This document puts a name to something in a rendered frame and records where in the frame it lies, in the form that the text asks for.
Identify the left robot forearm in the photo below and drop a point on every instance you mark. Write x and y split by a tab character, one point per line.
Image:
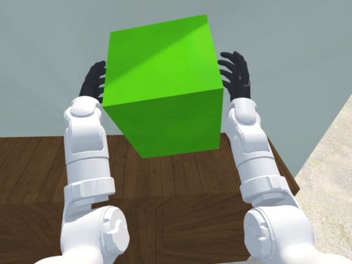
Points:
86	157

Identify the pedestal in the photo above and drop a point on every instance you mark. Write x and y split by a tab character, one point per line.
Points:
179	209

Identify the robot right hand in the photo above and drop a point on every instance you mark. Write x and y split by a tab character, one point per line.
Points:
239	86

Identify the right robot upper arm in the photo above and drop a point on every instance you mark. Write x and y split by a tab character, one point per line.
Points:
281	234

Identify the robot left hand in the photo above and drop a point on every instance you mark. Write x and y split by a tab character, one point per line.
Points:
92	81

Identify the carton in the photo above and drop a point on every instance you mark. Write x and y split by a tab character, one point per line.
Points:
163	88

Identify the left robot upper arm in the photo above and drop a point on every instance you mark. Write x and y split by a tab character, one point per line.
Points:
96	236

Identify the right robot forearm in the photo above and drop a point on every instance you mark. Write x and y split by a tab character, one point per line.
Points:
261	182

